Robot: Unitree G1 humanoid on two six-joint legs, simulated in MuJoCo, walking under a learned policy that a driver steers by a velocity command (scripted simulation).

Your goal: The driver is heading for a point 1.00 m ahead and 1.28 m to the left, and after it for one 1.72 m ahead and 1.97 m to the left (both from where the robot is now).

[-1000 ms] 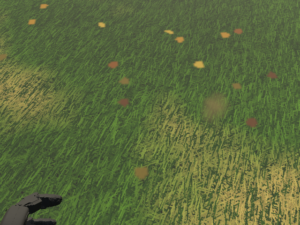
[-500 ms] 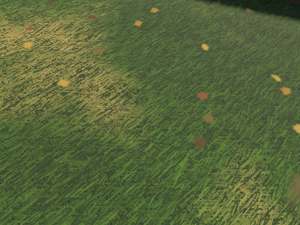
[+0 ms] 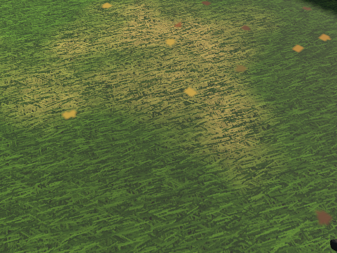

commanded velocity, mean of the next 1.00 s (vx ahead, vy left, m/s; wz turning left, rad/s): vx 0.00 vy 0.00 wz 0.99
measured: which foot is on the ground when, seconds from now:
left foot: up 0.00-0.42, down 0.44-0.88, up 0.90-1.00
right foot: down 0.00-0.42, up 0.44-0.86, down 0.88-1.00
